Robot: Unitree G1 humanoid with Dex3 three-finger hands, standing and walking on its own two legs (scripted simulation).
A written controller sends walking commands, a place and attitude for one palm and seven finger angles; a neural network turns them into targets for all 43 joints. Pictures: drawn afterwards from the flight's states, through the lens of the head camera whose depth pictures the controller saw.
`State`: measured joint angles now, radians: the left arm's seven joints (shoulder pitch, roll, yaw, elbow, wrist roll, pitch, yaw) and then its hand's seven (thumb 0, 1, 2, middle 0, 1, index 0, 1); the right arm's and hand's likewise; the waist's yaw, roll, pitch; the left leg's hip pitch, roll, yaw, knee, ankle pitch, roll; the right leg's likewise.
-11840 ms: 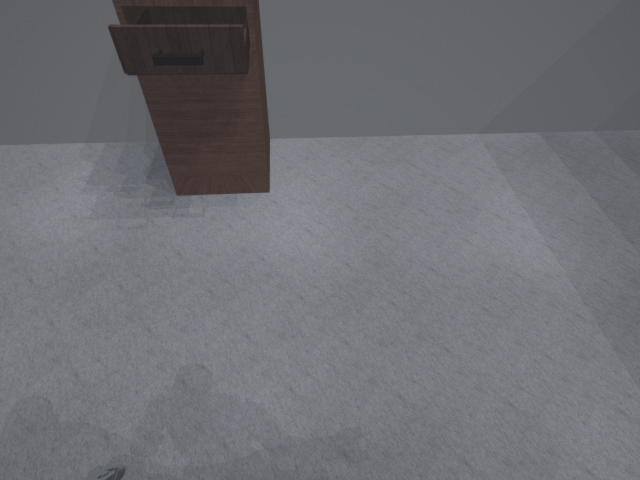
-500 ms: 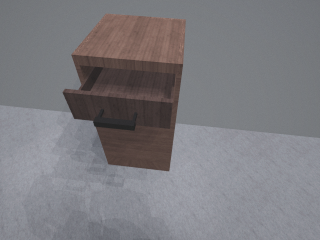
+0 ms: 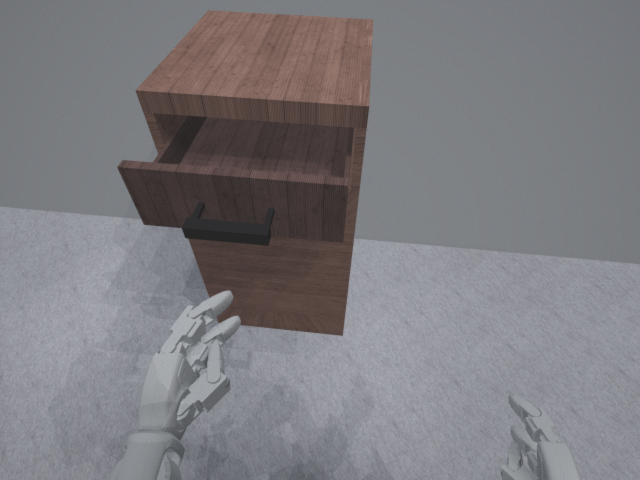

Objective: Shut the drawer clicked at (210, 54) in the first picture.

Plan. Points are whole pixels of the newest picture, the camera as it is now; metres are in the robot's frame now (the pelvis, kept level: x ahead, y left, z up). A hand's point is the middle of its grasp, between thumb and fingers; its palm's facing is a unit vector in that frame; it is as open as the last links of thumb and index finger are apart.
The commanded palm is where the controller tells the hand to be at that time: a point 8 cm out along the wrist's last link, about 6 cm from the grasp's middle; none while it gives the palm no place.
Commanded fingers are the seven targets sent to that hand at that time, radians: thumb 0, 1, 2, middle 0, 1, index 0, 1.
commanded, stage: raise the hand and make a fist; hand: left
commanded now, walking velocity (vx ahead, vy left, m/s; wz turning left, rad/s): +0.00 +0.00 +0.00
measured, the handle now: (231, 221) +0.52 +0.16 +0.00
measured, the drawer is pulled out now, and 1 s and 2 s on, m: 0.17 0.17 0.17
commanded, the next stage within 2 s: bring the fist close to the handle in 1.60 s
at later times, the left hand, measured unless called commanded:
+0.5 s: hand (211, 371) +0.25 +0.14 +0.03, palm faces -0.15 -0.99 -0.03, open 4.0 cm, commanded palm +0.22 +0.20 +0.04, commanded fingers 0.00 0.90 0.90 -1.02 -1.19 -1.02 -1.19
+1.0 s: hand (199, 317) +0.29 +0.15 +0.08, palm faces -0.09 -0.99 -0.06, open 3.2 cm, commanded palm +0.27 +0.21 +0.09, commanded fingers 0.00 0.90 0.90 -1.40 -1.60 -1.40 -1.60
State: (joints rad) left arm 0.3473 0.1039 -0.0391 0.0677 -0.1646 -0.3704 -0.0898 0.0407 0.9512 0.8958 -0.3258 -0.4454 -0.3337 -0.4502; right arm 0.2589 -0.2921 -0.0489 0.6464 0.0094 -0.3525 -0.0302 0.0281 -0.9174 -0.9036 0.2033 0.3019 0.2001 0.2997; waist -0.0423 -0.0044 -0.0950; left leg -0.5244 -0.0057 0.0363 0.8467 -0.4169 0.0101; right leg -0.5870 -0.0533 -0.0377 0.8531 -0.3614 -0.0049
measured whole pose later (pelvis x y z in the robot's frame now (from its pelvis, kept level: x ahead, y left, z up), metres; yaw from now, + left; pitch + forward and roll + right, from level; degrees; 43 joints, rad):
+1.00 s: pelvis +0.03 +0.00 +0.00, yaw +1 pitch +8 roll -1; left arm 0.23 0.23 0.09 -0.05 -0.21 -0.22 -0.21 0.02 0.90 0.90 -1.31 -1.51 -1.32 -1.51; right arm 0.25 -0.24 0.04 0.50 0.04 -0.19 -0.04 0.02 -0.90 -0.90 0.20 0.30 0.20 0.30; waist -0.02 0.03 -0.10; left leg -0.53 0.02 0.00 0.87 -0.48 0.00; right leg -0.57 -0.03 -0.07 0.84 -0.41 -0.01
